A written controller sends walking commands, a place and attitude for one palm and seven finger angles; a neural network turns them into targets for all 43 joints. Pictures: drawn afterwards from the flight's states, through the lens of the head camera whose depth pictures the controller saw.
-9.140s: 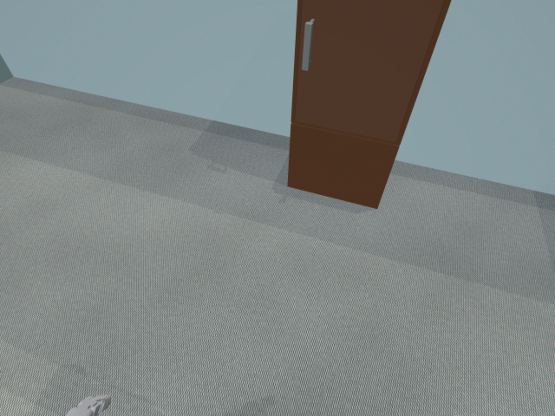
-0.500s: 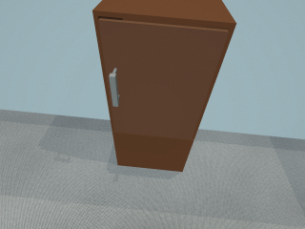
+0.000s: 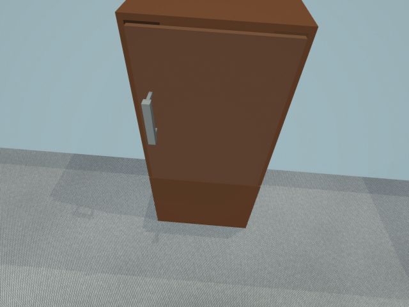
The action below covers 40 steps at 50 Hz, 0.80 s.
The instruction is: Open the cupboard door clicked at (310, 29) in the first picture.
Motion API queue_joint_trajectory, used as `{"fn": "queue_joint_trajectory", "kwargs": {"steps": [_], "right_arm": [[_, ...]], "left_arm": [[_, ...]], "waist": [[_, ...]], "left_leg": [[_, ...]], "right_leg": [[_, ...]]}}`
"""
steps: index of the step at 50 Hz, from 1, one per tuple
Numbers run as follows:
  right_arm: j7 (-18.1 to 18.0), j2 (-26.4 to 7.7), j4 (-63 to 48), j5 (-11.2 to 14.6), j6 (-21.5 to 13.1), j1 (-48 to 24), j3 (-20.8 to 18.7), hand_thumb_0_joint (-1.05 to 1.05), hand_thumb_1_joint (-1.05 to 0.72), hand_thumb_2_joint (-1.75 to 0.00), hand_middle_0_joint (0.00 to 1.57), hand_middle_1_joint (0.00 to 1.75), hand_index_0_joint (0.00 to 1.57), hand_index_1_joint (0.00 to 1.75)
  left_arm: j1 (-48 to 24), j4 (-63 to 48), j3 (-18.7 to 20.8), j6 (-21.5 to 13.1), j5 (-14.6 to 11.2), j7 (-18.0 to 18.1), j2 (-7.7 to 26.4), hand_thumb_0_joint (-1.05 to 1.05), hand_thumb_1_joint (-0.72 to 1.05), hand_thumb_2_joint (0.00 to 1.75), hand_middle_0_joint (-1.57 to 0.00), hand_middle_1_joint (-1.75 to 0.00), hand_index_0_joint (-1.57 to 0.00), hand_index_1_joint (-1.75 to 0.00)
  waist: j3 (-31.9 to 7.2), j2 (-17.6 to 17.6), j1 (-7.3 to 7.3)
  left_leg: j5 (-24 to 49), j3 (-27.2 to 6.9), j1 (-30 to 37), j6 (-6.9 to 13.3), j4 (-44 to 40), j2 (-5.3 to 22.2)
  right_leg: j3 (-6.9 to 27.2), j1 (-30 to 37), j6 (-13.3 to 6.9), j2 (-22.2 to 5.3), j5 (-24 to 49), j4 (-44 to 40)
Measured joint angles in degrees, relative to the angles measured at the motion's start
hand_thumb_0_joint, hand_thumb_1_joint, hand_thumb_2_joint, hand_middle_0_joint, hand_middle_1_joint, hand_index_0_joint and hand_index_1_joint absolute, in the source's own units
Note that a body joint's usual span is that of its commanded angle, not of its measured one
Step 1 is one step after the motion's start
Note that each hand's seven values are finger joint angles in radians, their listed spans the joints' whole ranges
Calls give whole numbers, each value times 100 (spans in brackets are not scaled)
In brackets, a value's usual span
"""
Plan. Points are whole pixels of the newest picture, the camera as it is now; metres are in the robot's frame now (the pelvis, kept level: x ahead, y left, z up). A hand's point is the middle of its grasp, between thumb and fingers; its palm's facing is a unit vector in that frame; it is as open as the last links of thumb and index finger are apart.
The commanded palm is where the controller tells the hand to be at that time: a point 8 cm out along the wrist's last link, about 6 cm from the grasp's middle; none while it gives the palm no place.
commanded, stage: look again from close up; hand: left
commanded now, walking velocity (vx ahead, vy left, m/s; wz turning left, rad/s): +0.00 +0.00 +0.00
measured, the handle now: (151, 118) +0.62 +0.20 -0.01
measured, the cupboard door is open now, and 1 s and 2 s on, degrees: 0 0 0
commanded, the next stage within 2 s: shuffle to correct the standing spot in 0.20 s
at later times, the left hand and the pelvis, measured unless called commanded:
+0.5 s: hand out of the picture +0.01 +0.15 -0.18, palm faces +0.04 -0.99 -0.15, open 7.4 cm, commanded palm none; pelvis +0.03 -0.01 +0.00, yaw -1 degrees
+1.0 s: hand out of the picture +0.10 +0.17 -0.18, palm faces +0.04 -0.98 -0.22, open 7.4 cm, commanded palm none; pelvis +0.09 +0.00 -0.01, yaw -1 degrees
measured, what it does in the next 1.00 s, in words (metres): shifts its weight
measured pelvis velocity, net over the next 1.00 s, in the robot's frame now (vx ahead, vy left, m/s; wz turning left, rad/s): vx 0.09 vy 0.00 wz -0.02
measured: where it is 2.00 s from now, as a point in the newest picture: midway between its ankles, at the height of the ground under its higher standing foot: outside the picture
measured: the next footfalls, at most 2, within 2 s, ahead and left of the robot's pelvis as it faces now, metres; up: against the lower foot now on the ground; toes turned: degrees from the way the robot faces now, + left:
none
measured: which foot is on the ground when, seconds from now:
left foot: down 0.00-1.00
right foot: down 0.00-1.00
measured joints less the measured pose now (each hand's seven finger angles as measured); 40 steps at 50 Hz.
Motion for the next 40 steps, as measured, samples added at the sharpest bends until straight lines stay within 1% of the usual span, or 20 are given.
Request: {"fn": "queue_joint_trajectory", "kwargs": {"steps": [19,25,32,35,38,40], "right_arm": [[5,19,134,-14,-26,7,52,0,-91,-90,20,30,20,30],[30,1,124,-51,40,211,21,0,-91,-90,20,30,20,30],[16,-52,47,-57,22,406,10,0,-91,-90,20,30,20,30],[-29,-3,45,-42,-43,374,42,0,-91,-90,20,30,20,30],[-143,68,40,-11,-167,310,93,0,-91,-90,20,30,20,30],[-209,121,30,10,-184,268,123,0,-91,-90,20,30,20,30]], "left_arm": [[-251,1,-12,-18,-18,-4,-1,0,91,90,-20,-30,-19,-29],[-43,-14,65,24,30,-83,-18,0,91,90,-20,-30,-19,-29],[261,-30,166,-18,-9,-105,-54,0,91,90,-20,-30,-19,-30],[322,42,189,22,-32,-66,-34,0,91,90,-20,-30,-19,-29],[217,148,128,118,-58,8,-43,0,91,90,-20,-30,-19,-29],[83,145,101,177,-78,45,-51,1,91,90,-20,-30,-19,-29]], "waist": [[-19,31,-47],[-167,43,-8],[-169,124,51],[-107,-6,65],[14,-93,39],[116,-84,13]], "left_leg": [[-74,37,232,-55,-134,28],[-378,46,196,-81,154,63],[-910,-15,25,-134,799,187],[-1020,39,143,6,778,129],[-989,114,391,28,534,36],[-905,131,572,35,319,-10]], "right_leg": [[48,169,-34,38,-103,-46],[62,127,-108,66,-418,238],[4,146,-90,163,-747,489],[63,184,-42,114,-891,597],[57,159,-74,17,-961,856],[27,112,-93,1,-1163,1025]]}}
